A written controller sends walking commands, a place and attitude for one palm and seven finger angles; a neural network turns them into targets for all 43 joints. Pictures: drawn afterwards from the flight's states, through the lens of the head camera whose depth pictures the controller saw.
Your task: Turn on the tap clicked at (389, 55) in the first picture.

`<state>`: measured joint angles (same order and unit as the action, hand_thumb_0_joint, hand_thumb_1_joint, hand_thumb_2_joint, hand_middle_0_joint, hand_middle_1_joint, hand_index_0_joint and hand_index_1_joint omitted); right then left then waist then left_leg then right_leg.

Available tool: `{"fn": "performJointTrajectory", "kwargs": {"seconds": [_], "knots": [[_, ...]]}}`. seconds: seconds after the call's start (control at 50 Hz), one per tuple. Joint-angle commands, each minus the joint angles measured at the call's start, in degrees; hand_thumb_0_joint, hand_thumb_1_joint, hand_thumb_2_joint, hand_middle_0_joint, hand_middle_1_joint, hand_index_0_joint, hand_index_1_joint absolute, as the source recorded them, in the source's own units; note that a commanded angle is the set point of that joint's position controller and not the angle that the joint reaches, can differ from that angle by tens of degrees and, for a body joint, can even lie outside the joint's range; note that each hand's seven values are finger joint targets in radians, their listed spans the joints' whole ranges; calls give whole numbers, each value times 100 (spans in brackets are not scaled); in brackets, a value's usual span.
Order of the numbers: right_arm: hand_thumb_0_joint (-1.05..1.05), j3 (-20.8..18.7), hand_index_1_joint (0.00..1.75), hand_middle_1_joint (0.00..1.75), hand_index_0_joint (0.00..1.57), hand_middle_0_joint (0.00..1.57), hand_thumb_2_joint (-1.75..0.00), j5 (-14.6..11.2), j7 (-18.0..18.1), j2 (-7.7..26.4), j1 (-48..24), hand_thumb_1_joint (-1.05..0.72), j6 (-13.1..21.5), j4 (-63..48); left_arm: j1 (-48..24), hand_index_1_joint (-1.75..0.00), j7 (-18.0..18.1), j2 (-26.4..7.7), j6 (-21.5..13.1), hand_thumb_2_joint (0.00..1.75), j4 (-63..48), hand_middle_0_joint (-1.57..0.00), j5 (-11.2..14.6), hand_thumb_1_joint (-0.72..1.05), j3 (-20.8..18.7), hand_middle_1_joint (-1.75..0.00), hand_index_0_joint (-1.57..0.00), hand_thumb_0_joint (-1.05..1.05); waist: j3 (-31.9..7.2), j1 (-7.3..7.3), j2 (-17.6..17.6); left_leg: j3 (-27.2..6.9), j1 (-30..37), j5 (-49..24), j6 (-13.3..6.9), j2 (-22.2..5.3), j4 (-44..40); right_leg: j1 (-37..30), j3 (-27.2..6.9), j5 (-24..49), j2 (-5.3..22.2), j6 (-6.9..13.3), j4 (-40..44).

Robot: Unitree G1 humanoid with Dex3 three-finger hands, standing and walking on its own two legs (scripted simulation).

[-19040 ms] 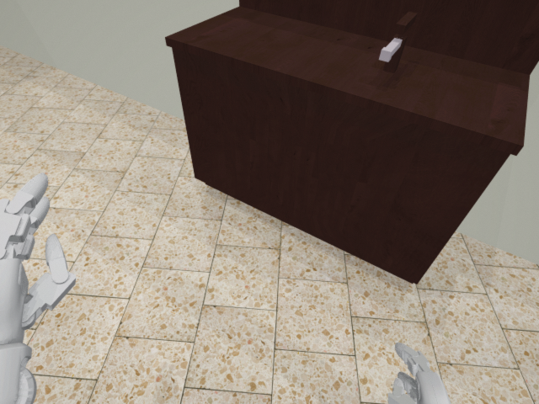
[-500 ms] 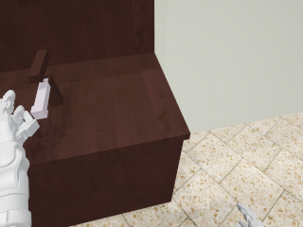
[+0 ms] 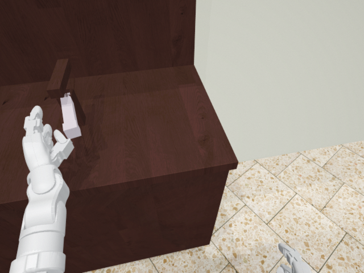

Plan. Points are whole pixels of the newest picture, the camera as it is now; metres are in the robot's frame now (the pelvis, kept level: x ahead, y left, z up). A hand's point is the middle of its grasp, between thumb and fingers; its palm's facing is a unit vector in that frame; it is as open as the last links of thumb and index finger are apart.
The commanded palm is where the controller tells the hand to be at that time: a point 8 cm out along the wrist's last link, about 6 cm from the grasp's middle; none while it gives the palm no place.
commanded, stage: push the lever round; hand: left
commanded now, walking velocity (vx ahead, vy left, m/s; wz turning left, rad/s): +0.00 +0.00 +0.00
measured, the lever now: (72, 129) +0.37 +0.28 +0.13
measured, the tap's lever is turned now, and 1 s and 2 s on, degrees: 14 39 64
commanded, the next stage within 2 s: none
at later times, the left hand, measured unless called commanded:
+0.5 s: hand (88, 138) +0.36 +0.24 +0.12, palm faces +0.66 -0.75 -0.06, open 7.6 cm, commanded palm +0.32 +0.26 +0.12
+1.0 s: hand (102, 131) +0.38 +0.21 +0.12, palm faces +0.74 -0.67 -0.07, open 7.7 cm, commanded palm +0.34 +0.23 +0.12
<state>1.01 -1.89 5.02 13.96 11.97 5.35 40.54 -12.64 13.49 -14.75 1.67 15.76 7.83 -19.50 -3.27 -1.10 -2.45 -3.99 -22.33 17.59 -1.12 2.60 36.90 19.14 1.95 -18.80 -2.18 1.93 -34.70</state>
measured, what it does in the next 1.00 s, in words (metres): stands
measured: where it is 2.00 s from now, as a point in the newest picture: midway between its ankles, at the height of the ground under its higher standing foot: outside the picture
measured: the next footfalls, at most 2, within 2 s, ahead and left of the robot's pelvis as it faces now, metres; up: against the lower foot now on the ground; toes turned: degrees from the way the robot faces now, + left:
none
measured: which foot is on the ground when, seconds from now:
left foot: down 0.00-1.00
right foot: down 0.00-1.00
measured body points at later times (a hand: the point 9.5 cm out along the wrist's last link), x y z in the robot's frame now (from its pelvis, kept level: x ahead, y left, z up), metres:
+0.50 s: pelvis +0.00 -0.01 +0.00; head +0.00 -0.02 +0.45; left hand +0.32 +0.27 +0.13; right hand +0.16 -0.25 -0.10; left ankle +0.01 +0.10 -0.73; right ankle -0.01 -0.10 -0.73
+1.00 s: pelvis +0.00 -0.02 +0.00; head +0.00 -0.04 +0.45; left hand +0.34 +0.24 +0.13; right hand +0.15 -0.27 -0.11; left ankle +0.01 +0.10 -0.73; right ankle -0.01 -0.10 -0.73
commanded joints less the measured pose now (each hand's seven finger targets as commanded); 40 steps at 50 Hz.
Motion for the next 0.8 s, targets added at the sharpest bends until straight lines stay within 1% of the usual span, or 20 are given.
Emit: {"fn": "performJointTrajectory", "kwargs": {"seconds": [0.0,0.04,0.06,0.12,0.14,0.16,0.22,0.24,0.3,0.34,0.36,0.44,0.48,0.52,0.54,0.58,0.64,0.7,0.74,0.78], "knots": [[0,-261,30,30,20,20,-90,3,54,745,-524,-90,207,-776,-2048,-15,276,-946,-366,90,-1539,-15,-143,90,107,-15,-15,0,-1320,111,-136,-105,848,-1334,120,-179,-479,-146,53,1218,48,10,383],[0,-245,30,30,20,20,-90,29,73,761,-574,-90,137,-733,-1943,-15,433,-1137,-303,90,-1373,-15,-184,90,-143,-15,-15,0,-1142,43,12,-96,714,-1200,83,-167,-509,-179,43,1131,46,9,422],[0,-240,30,30,20,20,-90,23,64,748,-618,-90,100,-774,-2076,-15,479,-975,-276,90,-1402,-15,-210,90,7,-15,-15,0,-1172,118,84,-65,698,-1164,75,-162,-507,-167,40,1115,69,-6,427],[0,-241,30,30,20,20,-90,48,43,702,-704,-90,61,-814,-2218,-15,653,-722,-224,90,-1630,-15,-284,90,253,-15,-15,0,-1335,78,-141,-38,825,-1255,112,-157,-480,-193,24,1166,74,12,398],[0,-241,30,30,20,20,-90,68,51,722,-706,-90,19,-779,-2026,-15,741,-875,-170,90,-1506,-15,-342,90,69,-15,-15,0,-1246,25,-112,-65,764,-1237,113,-160,-502,-208,33,1107,60,21,404],[0,-230,30,30,20,20,-90,69,32,700,-724,-90,-1,-806,-2255,-15,776,-650,-170,90,-1629,-15,-347,90,306,-15,-15,0,-1322,118,-108,-43,814,-1291,108,-155,-459,-179,24,1189,81,7,393],[0,-256,30,30,20,20,-90,90,21,688,-722,-90,-69,-800,-2137,-15,926,-693,-116,90,-1622,-15,-362,90,198,-15,-15,0,-1463,58,52,5,804,-1495,116,-160,-415,-357,21,1436,77,16,374],[0,-262,30,30,20,20,-90,108,29,705,-744,-90,-109,-779,-1976,-15,977,-773,-83,90,-1599,-15,-390,90,87,-15,-15,0,-1476,-7,-86,17,802,-1495,102,-145,-410,-373,-4,1421,72,15,381],[0,-253,30,30,20,20,-90,99,17,664,-776,-90,-151,-804,-2235,-15,1091,-510,-35,90,-1594,-15,-408,90,335,-15,-15,0,-1425,77,119,43,746,-1422,65,-148,-401,-377,-8,1460,94,-8,402],[0,-247,30,30,20,20,-90,115,44,681,-808,-90,-195,-740,-2181,-15,1191,-647,14,90,-1462,-15,-444,90,180,-15,-15,0,-1242,63,95,36,649,-1243,30,-129,-412,-322,-39,1307,91,-11,462],[0,-231,30,30,20,20,-90,96,40,671,-852,-90,-213,-772,-2391,-15,1216,-458,23,90,-1466,-15,-459,90,403,-15,-15,0,-1231,166,162,47,643,-1163,13,-131,-417,-271,-51,1253,122,-30,490],[0,-236,30,30,20,20,-90,122,65,661,-899,-90,-227,-692,-2679,-15,1413,-436,22,90,-1445,-15,-583,90,466,-15,-15,0,-1207,147,-103,17,699,-982,17,-127,-444,-168,-70,997,114,-2,521],[0,-229,30,30,20,20,-90,130,48,631,-893,-90,-226,-691,-2954,-15,1506,-159,22,90,-1388,-15,-612,90,753,-15,-15,0,-1286,222,-86,12,753,-995,15,-121,-408,-137,-74,1027,128,0,511],[0,-239,30,30,20,20,-90,145,56,643,-890,-90,-239,-653,-3006,-15,1606,-218,41,90,-1196,-15,-614,90,672,-15,-15,0,-1313,224,86,36,673,-916,-4,-118,-391,-165,-94,1000,138,-21,544],[0,-254,30,30,20,20,-90,166,76,663,-865,-90,-275,-607,-2876,-15,1679,-442,58,90,-1094,-15,-623,90,377,-15,-15,0,-1357,141,159,39,618,-919,-18,-102,-402,-254,-106,1008,124,-23,559],[0,-253,30,30,20,20,-90,163,58,638,-887,-90,-306,-656,-3002,-15,1763,-263,74,90,-1018,-15,-618,90,528,-15,-15,0,-1516,188,396,84,576,-987,-35,-92,-354,-363,-126,1182,164,-62,544],[0,-277,30,30,20,20,-90,204,46,644,-846,-90,-374,-588,-2889,-15,1924,-528,126,90,-841,-15,-673,90,167,-15,-15,0,-1548,75,275,122,504,-1164,-22,-84,-332,-490,-148,1474,176,-67,513],[0,-274,30,30,20,20,-90,203,-2,598,-857,-90,-420,-674,-2992,-15,2029,-357,150,90,-856,-15,-714,90,305,-15,-15,0,-1633,114,345,177,460,-1290,-32,-90,-278,-601,-176,1809,238,-106,478],[0,-303,30,30,20,20,-90,221,-14,615,-848,-90,-470,-634,-2794,-15,2118,-558,188,90,-803,-15,-774,90,47,-15,-15,0,-1596,14,151,176,444,-1369,-22,-93,-303,-642,-175,1851,210,-73,460],[0,-293,30,30,20,20,-90,214,-54,582,-858,-90,-476,-683,-2996,-15,2163,-275,194,90,-844,-15,-779,90,322,-15,-15,0,-1566,108,230,192,480,-1382,-35,-101,-273,-586,-170,1921,239,-100,467]]}}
